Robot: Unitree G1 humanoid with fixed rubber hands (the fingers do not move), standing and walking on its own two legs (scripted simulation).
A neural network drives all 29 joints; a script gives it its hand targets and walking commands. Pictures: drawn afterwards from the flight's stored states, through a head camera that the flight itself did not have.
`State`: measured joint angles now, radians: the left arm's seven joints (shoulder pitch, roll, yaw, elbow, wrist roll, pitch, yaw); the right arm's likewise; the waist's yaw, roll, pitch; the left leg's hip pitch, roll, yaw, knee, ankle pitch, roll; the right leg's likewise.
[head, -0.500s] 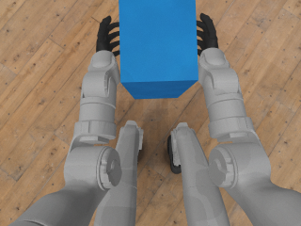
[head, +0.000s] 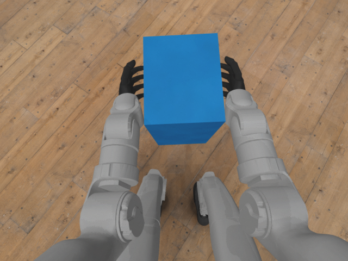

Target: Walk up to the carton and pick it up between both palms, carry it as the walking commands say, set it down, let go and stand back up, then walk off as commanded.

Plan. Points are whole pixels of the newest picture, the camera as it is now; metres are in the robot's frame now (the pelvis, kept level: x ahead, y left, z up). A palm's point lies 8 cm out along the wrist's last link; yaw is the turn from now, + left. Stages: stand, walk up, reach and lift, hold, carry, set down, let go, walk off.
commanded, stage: reach and lift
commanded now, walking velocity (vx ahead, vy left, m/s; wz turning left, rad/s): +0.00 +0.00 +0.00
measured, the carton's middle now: (181, 101) +0.44 +0.01 -0.07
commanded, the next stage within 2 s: none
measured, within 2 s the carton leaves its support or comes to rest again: neither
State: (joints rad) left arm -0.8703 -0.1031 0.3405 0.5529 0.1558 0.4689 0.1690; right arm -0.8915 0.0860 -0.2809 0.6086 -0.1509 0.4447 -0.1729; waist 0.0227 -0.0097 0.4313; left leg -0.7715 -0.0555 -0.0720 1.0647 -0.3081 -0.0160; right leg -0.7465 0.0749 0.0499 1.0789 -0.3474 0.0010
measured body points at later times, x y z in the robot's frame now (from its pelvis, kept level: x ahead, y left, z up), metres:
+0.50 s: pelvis +0.07 +0.00 +0.06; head +0.11 +0.01 +0.51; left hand +0.43 +0.13 +0.07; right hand +0.43 -0.11 +0.07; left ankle +0.14 +0.12 -0.65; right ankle +0.12 -0.11 -0.65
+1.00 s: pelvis +0.09 +0.00 +0.08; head +0.04 +0.00 +0.52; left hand +0.41 +0.12 +0.13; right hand +0.41 -0.11 +0.12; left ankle +0.14 +0.12 -0.65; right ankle +0.12 -0.11 -0.65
